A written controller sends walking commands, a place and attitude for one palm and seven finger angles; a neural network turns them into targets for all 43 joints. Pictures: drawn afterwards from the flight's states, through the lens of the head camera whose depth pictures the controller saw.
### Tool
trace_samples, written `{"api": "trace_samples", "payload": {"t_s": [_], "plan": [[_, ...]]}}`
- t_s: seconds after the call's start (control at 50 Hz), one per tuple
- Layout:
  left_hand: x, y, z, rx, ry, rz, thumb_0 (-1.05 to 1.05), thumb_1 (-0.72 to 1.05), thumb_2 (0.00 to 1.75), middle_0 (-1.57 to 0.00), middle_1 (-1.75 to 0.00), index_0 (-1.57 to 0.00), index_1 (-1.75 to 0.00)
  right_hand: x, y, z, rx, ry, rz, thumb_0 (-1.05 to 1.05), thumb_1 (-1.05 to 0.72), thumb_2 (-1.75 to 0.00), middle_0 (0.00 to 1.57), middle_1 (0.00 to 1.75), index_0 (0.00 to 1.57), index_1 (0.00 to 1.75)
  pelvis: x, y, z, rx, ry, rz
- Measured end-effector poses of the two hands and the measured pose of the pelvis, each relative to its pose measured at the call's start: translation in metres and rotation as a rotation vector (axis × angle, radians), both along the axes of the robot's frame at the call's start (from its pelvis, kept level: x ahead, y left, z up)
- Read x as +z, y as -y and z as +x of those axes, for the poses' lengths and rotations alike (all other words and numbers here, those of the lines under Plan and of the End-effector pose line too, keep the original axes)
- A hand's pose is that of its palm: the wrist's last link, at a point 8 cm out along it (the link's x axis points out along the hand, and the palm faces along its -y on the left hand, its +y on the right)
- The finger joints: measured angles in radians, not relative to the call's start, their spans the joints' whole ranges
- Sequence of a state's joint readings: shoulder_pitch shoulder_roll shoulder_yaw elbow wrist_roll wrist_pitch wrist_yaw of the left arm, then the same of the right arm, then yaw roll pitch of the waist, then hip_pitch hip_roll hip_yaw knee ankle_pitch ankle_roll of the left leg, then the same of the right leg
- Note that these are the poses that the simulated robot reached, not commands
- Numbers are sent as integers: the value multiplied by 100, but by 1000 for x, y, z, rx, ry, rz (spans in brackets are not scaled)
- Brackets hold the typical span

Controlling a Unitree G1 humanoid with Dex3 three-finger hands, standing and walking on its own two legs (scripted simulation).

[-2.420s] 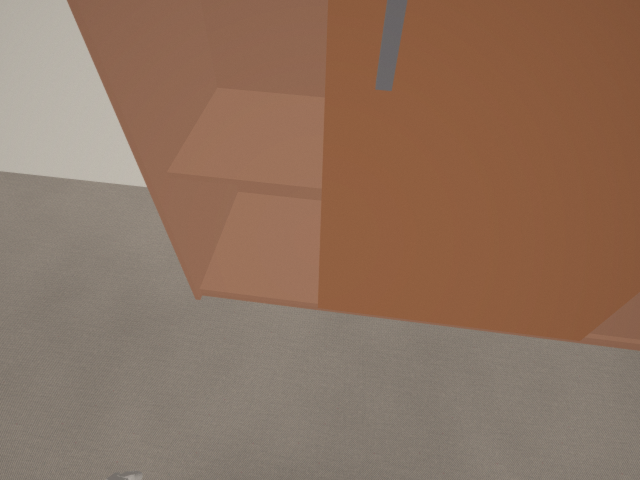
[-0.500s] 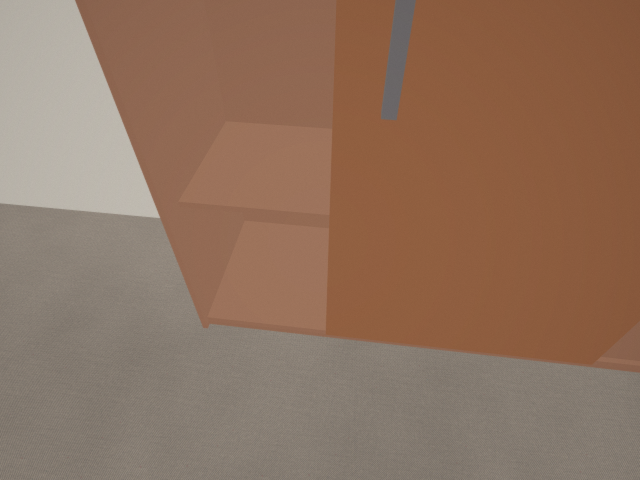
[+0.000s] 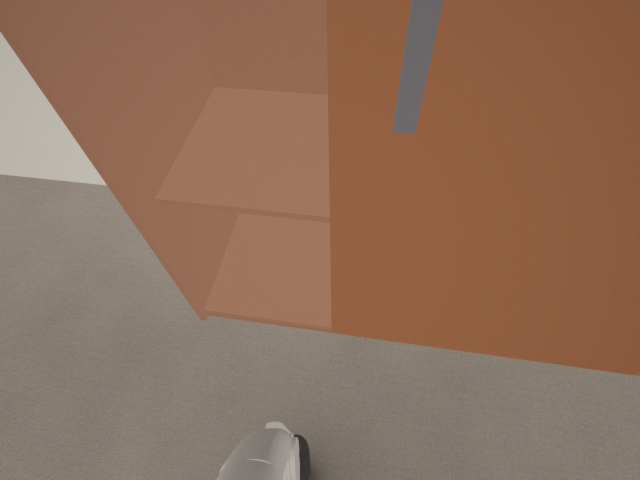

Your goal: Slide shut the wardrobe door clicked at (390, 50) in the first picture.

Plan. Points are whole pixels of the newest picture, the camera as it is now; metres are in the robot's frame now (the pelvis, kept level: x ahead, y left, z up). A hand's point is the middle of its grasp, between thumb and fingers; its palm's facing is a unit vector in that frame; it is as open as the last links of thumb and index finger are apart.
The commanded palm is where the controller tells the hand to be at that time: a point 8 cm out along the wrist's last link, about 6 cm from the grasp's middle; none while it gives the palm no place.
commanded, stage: come to a stop and stand still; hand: right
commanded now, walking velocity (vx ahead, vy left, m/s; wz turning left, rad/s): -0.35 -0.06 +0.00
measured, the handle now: (418, 38) +0.53 -0.06 +0.25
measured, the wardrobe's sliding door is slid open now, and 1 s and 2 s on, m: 0.43 0.43 0.43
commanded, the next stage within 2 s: look again from close up in 1.54 s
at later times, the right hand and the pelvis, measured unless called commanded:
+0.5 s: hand out of the picture +0.12 -0.23 -0.18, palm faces +0.07 +0.98 -0.21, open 7.4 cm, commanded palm none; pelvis +0.03 -0.04 -0.01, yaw -2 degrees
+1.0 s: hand out of the picture +0.00 -0.21 -0.16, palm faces -0.01 +0.98 -0.19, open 7.4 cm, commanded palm none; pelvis +0.00 -0.03 +0.02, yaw +0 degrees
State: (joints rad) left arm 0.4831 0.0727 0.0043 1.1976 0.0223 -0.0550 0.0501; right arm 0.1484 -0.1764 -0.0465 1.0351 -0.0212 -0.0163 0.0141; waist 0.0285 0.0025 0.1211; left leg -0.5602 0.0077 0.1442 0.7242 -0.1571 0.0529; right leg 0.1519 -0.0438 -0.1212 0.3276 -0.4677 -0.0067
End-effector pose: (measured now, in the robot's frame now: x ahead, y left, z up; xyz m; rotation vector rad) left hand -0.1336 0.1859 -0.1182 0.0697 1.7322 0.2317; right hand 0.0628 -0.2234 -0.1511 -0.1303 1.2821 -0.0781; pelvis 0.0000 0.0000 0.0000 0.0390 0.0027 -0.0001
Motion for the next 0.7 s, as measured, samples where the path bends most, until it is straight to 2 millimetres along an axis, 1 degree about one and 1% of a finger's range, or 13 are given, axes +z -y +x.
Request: {"api": "trace_samples", "payload": {"t_s": [0.06, 0.1, 0.14, 0.22, 0.28, 0.34, 0.38, 0.42, 0.48, 0.5, 0.54, 0.64, 0.7], "plan": [[-16, -11, 25, 21, -30, -13, 0, 91, 89, -20, -30, -21, -30, -6, -7, 46, 4, 69, -29, 0, -91, -90, 20, 30, 20, 30, -14, -10, 34, 0, 13, -19], [-25, -22, 55, 22, 6, -4, 0, 91, 89, -20, -30, -21, -30, -4, -11, 62, 2, 88, -45, 0, -91, -90, 20, 30, 20, 30, -15, -12, 46, 2, 22, -10], [-28, -33, 93, 16, 86, 15, 0, 91, 89, -20, -30, -21, -30, 2, -12, 72, 9, 87, -55, 0, -91, -90, 20, 30, 20, 30, -10, -13, 54, -9, 32, -10], [-28, -49, 174, -48, 258, 44, 0, 91, 89, -20, -30, -20, -30, 12, -11, 79, -10, 79, -76, 0, -91, -90, 20, 30, 20, 30, -1, -11, 59, -25, 31, -21], [-25, -50, 225, -101, 373, 48, 0, 91, 89, -20, -30, -20, -30, 18, -4, 79, -28, 87, -84, 0, -91, -90, 20, 30, 20, 30, 2, -5, 56, -27, 24, -29], [-20, -44, 261, -138, 468, 48, 0, 91, 89, -20, -30, -20, -30, 21, 8, 74, -34, 92, -89, 0, -91, -90, 20, 30, 20, 30, 3, 4, 50, -22, 20, -32], [-16, -36, 274, -158, 514, 48, 0, 92, 89, -19, -30, -20, -30, 20, 18, 69, -37, 94, -90, 0, -91, -90, 20, 30, 20, 30, 2, 11, 45, -22, 20, -30], [-12, -26, 278, -174, 544, 50, 0, 92, 89, -19, -30, -20, -30, 17, 30, 62, -44, 99, -88, 0, -91, -90, 20, 30, 20, 30, 1, 19, 40, -24, 20, -25], [-10, -9, 270, -192, 566, 61, 0, 91, 89, -20, -30, -20, -30, 7, 49, 50, -62, 105, -76, 0, -91, -90, 20, 30, 20, 30, -5, 34, 33, -31, 19, -9], [-10, -3, 263, -193, 565, 66, 0, 91, 89, -20, -30, -20, -30, 2, 55, 45, -70, 103, -69, 0, -91, -90, 20, 30, 20, 30, -7, 39, 31, -33, 22, -11], [-3, 6, 244, -187, 543, 81, -1, 92, 89, -20, -30, -20, -30, 1, 64, 31, -84, 77, -59, 0, -91, -90, 20, 30, 20, 30, -3, 46, 27, -29, 27, -14], [19, 8, 194, -189, 423, 132, -1, 94, 89, -20, -30, -21, -30, 10, 78, -12, -104, -25, -31, 0, -91, -90, 20, 30, 20, 30, 17, 56, 22, -25, 5, 9], [27, 5, 170, -166, 371, 154, 0, 93, 89, -20, -30, -21, -30, 12, 82, -43, -104, -108, -25, 0, -91, -90, 20, 30, 20, 30, 24, 59, 21, -10, -13, 13]]}}
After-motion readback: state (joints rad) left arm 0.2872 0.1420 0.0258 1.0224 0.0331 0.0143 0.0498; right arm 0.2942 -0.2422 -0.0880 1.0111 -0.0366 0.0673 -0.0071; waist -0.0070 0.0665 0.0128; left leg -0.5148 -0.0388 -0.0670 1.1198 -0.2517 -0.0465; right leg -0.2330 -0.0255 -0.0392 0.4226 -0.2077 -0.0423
